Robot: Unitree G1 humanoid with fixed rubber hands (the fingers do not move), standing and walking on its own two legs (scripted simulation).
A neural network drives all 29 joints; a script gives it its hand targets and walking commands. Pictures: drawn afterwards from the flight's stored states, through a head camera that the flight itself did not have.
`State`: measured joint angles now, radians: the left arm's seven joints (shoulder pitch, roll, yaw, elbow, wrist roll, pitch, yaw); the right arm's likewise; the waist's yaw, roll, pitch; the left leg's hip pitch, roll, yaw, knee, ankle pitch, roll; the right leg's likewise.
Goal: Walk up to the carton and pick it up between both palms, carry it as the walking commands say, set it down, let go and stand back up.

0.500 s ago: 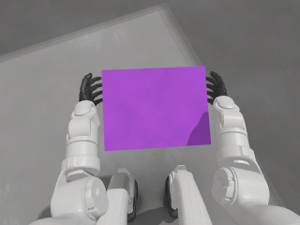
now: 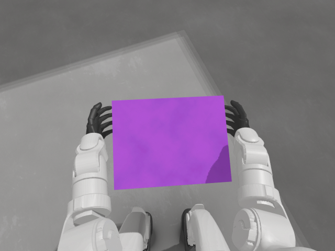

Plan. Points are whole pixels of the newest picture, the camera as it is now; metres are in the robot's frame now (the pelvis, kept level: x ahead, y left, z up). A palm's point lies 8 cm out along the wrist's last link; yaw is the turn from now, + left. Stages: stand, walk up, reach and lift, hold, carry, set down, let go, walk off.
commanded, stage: reach and lift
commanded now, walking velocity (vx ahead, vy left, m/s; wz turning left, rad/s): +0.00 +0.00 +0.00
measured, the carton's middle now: (168, 142) +0.39 +0.00 -0.13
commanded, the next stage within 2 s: none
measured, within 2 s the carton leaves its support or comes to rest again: neither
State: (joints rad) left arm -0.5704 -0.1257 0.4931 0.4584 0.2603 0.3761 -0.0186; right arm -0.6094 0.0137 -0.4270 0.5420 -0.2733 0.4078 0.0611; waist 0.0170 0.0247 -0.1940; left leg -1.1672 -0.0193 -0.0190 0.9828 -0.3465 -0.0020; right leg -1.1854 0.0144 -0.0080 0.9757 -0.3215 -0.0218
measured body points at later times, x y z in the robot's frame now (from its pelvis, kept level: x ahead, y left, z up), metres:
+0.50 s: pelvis +0.02 +0.01 +0.06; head +0.13 -0.01 +0.49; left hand +0.37 +0.18 +0.03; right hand +0.38 -0.18 +0.02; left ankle +0.05 +0.12 -0.66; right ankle +0.06 -0.11 -0.66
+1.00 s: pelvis +0.03 +0.00 +0.08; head +0.05 -0.01 +0.53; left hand +0.35 +0.19 +0.10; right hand +0.36 -0.18 +0.09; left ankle +0.05 +0.12 -0.66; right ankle +0.06 -0.11 -0.66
